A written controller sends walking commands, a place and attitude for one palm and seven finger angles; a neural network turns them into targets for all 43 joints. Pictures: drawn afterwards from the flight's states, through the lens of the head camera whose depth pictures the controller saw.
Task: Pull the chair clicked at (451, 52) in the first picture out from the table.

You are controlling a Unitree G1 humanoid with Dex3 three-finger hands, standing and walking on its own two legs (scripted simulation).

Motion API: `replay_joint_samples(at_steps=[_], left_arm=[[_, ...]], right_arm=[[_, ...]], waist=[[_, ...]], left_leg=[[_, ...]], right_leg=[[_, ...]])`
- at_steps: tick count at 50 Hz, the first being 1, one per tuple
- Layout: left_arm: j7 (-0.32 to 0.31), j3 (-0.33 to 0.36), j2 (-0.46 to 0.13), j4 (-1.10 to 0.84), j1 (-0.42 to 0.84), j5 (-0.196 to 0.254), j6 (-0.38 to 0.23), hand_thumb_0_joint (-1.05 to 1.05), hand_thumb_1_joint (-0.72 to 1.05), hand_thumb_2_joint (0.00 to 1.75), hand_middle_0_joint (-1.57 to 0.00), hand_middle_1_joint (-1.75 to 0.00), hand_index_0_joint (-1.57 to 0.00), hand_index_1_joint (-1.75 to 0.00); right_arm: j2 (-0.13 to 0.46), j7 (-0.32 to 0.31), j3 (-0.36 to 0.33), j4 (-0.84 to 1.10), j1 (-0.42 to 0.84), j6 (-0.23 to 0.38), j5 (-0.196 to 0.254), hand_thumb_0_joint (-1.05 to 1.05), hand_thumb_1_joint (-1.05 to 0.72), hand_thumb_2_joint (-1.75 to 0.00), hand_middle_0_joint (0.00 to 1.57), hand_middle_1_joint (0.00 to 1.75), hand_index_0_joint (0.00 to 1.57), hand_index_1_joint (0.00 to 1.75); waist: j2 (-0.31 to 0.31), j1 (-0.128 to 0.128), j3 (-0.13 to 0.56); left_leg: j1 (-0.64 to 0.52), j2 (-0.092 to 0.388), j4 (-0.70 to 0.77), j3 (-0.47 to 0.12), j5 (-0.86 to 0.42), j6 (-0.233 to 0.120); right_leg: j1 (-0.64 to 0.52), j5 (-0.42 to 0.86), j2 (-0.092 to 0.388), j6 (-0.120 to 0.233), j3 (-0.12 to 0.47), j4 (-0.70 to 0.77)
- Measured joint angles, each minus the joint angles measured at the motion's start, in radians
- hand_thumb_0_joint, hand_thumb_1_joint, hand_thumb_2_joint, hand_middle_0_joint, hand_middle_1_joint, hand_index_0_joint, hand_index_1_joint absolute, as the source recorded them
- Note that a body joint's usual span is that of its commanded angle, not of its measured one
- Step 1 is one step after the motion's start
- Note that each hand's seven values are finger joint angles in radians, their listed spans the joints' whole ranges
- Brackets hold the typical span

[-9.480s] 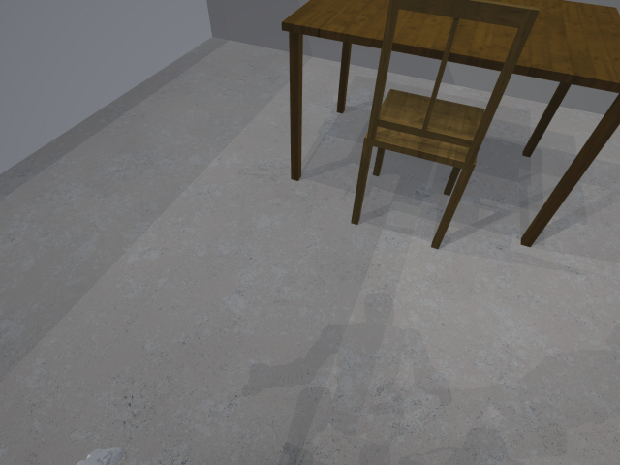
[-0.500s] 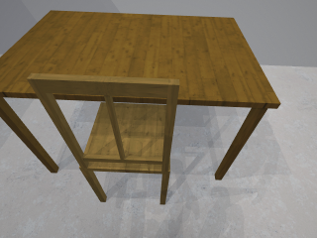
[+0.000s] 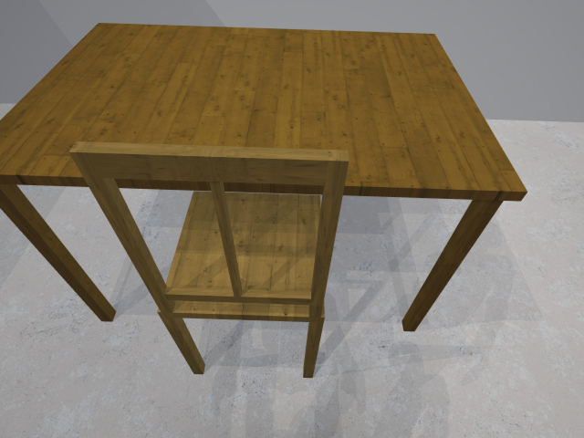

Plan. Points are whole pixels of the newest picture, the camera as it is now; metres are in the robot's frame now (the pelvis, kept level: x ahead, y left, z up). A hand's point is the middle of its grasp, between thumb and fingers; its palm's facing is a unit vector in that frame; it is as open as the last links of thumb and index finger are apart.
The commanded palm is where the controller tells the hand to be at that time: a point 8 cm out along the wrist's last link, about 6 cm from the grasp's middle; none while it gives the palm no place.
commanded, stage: come to a stop and stand still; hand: left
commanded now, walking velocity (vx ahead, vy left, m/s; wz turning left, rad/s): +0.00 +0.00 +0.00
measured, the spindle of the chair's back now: (229, 246) +0.44 +0.15 -0.05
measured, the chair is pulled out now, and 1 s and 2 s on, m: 0.00 0.00 0.00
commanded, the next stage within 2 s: look again from close up in 0.12 s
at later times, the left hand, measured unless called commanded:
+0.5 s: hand out of the picture +0.00 +0.17 -0.17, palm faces +0.01 -0.98 -0.19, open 7.4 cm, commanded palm none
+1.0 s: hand out of the picture -0.01 +0.16 -0.17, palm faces +0.02 -0.98 -0.19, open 7.4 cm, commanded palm none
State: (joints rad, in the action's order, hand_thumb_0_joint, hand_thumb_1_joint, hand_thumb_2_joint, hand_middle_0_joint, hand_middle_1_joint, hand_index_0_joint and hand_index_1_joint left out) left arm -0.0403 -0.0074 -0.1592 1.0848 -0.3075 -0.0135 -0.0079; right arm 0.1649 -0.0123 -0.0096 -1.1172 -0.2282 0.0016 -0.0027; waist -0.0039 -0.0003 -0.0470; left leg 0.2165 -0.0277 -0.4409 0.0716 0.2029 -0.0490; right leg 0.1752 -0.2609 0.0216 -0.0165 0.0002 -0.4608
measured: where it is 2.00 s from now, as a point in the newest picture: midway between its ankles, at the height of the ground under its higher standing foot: outside the picture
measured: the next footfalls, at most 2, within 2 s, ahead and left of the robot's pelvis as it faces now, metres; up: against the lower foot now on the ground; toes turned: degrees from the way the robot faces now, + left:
none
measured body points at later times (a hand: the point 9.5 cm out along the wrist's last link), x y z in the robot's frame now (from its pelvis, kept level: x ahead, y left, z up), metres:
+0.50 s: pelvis +0.01 +0.00 +0.00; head +0.02 +0.00 +0.45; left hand +0.00 +0.22 -0.16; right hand +0.00 -0.22 -0.16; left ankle +0.02 +0.09 -0.74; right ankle -0.01 -0.13 -0.74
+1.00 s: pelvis +0.01 -0.01 +0.00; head +0.01 -0.02 +0.45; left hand -0.01 +0.21 -0.16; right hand +0.00 -0.22 -0.16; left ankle +0.02 +0.09 -0.74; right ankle -0.01 -0.13 -0.74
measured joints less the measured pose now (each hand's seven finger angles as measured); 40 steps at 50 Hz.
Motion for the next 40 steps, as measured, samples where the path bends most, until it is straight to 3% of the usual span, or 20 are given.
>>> replay_joint_samples(at_steps=[40], left_arm=[[-0.004,-0.002,0.031,0.026,-0.012,0.001,-0.007,0.0,0.9,0.9,-0.2,-0.3,-0.2,-0.3]], right_arm=[[-0.026,-0.006,0.002,-0.035,-0.043,0.005,0.004,0.01,-0.91,-0.9,0.2,0.3,0.2,0.3]], waist=[[0.01,0.006,0.016]], left_leg=[[-0.026,0.002,0.028,0.011,-0.001,0.005]], right_leg=[[-0.016,-0.002,-0.003,0.004,0.012,0.015]])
